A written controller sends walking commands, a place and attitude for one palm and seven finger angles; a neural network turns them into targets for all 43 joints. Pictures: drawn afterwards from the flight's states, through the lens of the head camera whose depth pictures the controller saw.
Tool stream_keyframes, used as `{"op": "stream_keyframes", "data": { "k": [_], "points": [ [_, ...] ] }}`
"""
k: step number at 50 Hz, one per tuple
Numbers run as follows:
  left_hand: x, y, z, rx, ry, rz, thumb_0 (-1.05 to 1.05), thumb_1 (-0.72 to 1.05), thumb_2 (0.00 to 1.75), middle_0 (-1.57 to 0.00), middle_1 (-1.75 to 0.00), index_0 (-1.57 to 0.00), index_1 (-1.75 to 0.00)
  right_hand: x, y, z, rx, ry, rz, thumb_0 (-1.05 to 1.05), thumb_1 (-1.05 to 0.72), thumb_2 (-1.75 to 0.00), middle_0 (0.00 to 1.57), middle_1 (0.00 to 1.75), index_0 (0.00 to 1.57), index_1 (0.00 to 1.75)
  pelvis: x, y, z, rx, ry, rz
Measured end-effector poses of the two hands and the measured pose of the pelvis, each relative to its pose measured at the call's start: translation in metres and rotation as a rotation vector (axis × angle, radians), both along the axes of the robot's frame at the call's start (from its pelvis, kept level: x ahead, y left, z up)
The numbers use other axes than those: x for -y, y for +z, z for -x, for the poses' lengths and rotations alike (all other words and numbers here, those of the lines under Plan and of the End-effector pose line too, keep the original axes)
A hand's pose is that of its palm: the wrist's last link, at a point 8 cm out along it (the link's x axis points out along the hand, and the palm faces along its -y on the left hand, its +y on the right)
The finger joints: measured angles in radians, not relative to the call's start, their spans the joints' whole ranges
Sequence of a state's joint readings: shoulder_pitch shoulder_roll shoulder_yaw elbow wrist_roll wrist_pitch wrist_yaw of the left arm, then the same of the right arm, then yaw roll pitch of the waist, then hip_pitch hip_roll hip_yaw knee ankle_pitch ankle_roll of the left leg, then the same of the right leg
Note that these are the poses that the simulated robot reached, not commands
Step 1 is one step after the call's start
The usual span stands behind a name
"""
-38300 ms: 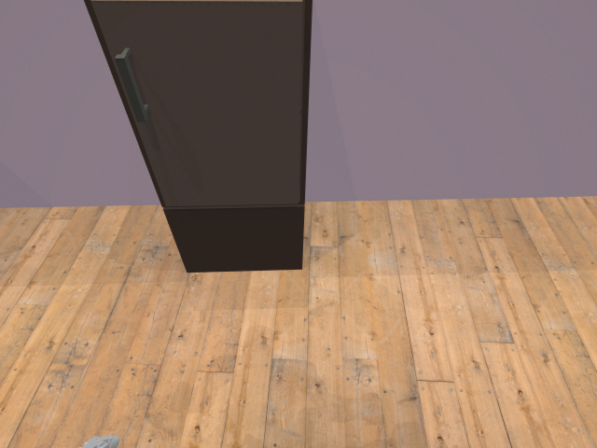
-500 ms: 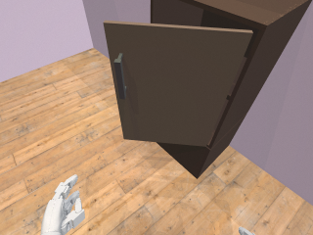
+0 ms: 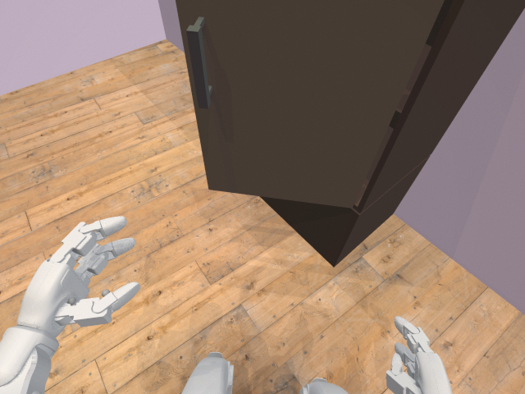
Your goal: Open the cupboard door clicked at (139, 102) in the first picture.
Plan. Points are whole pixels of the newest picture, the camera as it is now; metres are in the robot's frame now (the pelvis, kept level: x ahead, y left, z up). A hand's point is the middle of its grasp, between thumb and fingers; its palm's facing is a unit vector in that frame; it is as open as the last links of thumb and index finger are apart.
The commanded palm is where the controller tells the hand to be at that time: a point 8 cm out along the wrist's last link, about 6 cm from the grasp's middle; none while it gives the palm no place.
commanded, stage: raise the hand with hooked fingers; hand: left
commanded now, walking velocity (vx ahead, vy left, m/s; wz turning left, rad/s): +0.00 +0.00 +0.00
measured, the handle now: (202, 65) +0.65 +0.17 +0.14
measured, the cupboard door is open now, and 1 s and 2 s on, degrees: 41 41 41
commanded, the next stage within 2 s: move the hooked fingers beside the handle in 1.44 s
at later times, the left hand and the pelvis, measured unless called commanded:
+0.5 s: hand (69, 242) +0.28 +0.28 +0.10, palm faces -0.05 -1.00 -0.04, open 12.9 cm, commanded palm +0.25 +0.33 +0.12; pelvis +0.02 +0.03 +0.03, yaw -1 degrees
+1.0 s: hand (39, 188) +0.32 +0.31 +0.16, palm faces -0.04 -1.00 -0.04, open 14.0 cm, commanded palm +0.29 +0.35 +0.16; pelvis +0.03 +0.03 +0.05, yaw +0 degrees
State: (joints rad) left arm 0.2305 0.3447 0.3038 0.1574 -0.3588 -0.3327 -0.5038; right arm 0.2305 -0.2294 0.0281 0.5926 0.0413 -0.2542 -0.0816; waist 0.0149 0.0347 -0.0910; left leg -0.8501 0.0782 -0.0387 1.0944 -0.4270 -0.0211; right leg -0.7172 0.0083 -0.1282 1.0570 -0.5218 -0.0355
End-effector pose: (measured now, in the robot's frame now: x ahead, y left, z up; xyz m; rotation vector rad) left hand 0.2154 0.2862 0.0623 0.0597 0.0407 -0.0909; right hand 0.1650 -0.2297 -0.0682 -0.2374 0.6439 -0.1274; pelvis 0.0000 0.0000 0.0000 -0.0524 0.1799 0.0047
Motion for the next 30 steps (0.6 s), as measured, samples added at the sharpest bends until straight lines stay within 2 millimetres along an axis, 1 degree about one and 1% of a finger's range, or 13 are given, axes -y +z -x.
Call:
{"op": "stream_keyframes", "data": {
  "k": [3,6,9,12,15,19,26,30],
  "points": [
    [-0.005,0.009,-0.011,-0.026,0.002,0.005,0.01,0.26,0.62,-0.25,-0.72,-0.25,-0.71,0.000,0.000,0.020,-0.036,-0.044,-0.019,0.02,-0.90,-0.90,0.21,0.30,0.21,0.30,-0.003,0.008,-0.003,0.001,-0.015,-0.009],
    [-0.012,0.017,-0.016,-0.023,0.028,0.006,0.01,0.19,0.60,-0.26,-0.76,-0.25,-0.76,0.002,0.003,0.034,-0.064,-0.076,-0.018,0.02,-0.90,-0.90,0.21,0.30,0.21,0.30,-0.008,0.014,-0.006,0.001,-0.024,-0.015],
    [-0.018,0.021,-0.019,-0.014,0.042,0.001,0.01,0.12,0.57,-0.26,-0.81,-0.26,-0.80,0.006,0.006,0.042,-0.086,-0.087,0.000,0.02,-0.90,-0.90,0.21,0.30,0.21,0.30,-0.013,0.017,-0.008,0.002,-0.027,-0.017],
    [-0.023,0.021,-0.021,-0.012,0.041,0.003,0.01,0.05,0.54,-0.27,-0.85,-0.26,-0.85,0.009,0.011,0.043,-0.096,-0.089,0.026,0.02,-0.90,-0.90,0.21,0.30,0.21,0.30,-0.018,0.020,-0.010,0.004,-0.028,-0.017],
    [-0.028,0.022,-0.025,-0.007,0.036,0.008,0.01,-0.02,0.51,-0.27,-0.90,-0.27,-0.89,0.010,0.018,0.038,-0.085,-0.085,0.049,0.02,-0.90,-0.90,0.21,0.30,0.21,0.30,-0.023,0.022,-0.012,0.010,-0.026,-0.015],
    [-0.034,0.029,-0.032,0.014,0.033,0.012,0.00,-0.11,0.47,-0.28,-0.96,-0.27,-0.95,0.004,0.030,0.023,-0.045,-0.068,0.063,0.02,-0.90,-0.90,0.20,0.30,0.21,0.30,-0.028,0.026,-0.014,0.022,-0.022,-0.011],
    [-0.049,0.046,-0.045,0.029,0.044,0.017,0.00,-0.27,0.40,-0.29,-1.06,-0.29,-1.06,-0.018,0.047,-0.009,0.032,-0.019,0.045,0.02,-0.90,-0.90,0.20,0.30,0.21,0.30,-0.035,0.033,-0.020,0.043,-0.014,-0.005],
    [-0.057,0.054,-0.051,0.023,0.048,0.018,0.00,-0.37,0.36,-0.30,-1.12,-0.29,-1.12,-0.031,0.053,-0.022,0.054,0.010,0.026,0.01,-0.90,-0.90,0.20,0.30,0.21,0.30,-0.038,0.037,-0.022,0.054,-0.010,-0.004]
  ]
}}
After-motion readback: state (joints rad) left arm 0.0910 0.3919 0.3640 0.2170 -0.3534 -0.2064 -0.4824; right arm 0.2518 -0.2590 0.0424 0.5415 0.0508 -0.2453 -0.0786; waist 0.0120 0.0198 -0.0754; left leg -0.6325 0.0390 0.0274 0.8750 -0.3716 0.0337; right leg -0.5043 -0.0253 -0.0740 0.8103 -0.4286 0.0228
